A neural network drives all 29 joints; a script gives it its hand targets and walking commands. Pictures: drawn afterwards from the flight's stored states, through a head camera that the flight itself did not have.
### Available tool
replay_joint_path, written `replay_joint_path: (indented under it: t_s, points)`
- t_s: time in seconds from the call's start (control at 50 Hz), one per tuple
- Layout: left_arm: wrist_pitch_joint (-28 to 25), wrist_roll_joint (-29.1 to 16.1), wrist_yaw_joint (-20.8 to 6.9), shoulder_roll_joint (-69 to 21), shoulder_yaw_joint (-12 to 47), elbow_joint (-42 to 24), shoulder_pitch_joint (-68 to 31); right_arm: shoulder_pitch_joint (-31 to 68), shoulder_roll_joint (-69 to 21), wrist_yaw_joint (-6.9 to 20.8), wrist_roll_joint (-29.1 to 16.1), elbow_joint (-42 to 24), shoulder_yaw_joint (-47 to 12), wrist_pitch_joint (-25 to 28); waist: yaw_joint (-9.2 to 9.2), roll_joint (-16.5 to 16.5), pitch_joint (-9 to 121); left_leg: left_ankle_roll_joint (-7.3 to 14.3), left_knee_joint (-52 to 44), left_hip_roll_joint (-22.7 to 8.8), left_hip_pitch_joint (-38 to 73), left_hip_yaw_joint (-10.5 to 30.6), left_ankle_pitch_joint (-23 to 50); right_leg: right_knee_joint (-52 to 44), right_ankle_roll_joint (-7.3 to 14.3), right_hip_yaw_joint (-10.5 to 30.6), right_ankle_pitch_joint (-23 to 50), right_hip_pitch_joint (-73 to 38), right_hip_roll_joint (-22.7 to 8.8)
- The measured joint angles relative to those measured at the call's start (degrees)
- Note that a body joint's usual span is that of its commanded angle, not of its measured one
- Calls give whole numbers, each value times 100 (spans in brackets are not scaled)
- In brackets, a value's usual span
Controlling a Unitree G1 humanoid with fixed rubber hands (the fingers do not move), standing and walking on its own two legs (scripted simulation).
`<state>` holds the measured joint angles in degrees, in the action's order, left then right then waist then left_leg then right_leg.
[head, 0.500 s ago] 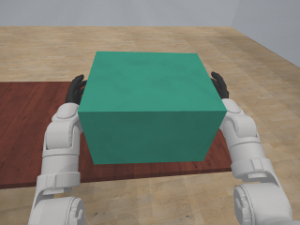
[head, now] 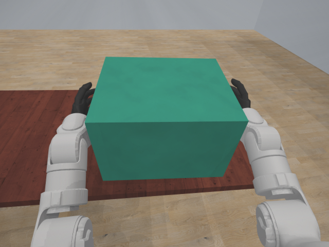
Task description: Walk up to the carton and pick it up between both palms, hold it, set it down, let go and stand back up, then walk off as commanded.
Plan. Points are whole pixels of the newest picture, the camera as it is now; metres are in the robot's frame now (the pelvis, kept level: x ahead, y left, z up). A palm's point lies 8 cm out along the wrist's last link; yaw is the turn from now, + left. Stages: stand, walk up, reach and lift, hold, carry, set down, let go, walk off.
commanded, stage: hold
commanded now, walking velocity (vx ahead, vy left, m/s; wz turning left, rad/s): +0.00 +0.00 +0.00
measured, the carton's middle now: (163, 115) +0.37 +0.00 +0.17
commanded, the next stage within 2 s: none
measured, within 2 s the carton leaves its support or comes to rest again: neither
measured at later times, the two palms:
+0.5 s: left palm (81, 116) +0.36 +0.19 +0.18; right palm (239, 111) +0.37 -0.18 +0.19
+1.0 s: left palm (81, 116) +0.35 +0.19 +0.18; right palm (240, 111) +0.37 -0.18 +0.19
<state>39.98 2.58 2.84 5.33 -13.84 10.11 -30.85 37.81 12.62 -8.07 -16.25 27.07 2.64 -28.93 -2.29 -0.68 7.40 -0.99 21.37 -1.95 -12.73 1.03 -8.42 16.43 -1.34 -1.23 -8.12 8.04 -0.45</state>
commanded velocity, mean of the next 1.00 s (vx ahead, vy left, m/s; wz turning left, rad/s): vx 0.00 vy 0.00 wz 0.00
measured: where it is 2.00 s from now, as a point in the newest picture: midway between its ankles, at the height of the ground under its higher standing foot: outside the picture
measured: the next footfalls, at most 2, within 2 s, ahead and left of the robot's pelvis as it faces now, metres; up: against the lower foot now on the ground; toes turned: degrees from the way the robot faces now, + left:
none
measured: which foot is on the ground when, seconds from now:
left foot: down 0.00-1.00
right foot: down 0.00-1.00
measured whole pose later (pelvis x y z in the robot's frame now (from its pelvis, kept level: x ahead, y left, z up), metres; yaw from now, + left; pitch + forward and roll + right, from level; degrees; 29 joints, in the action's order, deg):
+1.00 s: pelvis +0.00 +0.00 +0.00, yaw +0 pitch +0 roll -1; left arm 40.1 2.6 2.9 5.3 -13.8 9.6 -30.6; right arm 37.6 12.7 -8.1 -16.4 26.7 2.4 -29.0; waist -2.3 -0.7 7.4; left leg -1.0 21.4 -1.9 -12.7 1.1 -8.5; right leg 16.3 -1.4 -1.2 -8.1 8.0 -0.4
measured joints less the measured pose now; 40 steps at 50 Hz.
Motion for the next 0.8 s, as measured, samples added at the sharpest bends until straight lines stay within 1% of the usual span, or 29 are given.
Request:
replay_joint_path:
  t_s: [0.8]
  points:
    - [11, 4, 15, -5, 19, -41, 12, -17, 22, 1, -24, -27, -16, 4, -2, 2, 3, 5, 15, 2, -15, -4, -14, -9, -5, 14, 2, 8, 1]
